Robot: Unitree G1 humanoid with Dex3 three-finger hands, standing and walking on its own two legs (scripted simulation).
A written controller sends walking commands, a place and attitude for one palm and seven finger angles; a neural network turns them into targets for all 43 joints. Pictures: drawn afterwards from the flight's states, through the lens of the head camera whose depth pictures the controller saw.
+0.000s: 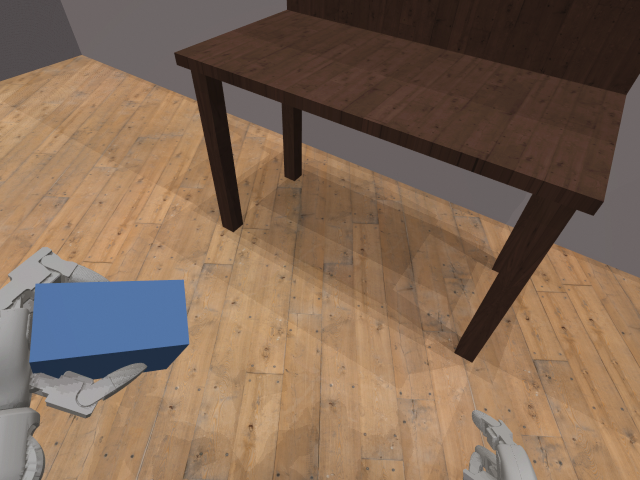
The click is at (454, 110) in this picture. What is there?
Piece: table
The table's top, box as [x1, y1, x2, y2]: [174, 10, 625, 215]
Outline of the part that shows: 174,52 176,62 178,65 592,215 603,201 625,98 624,94 289,10 282,11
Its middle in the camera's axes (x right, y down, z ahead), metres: +0.21 -0.49 +1.18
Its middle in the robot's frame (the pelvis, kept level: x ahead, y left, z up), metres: +1.22 -0.14 -0.02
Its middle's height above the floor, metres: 0.75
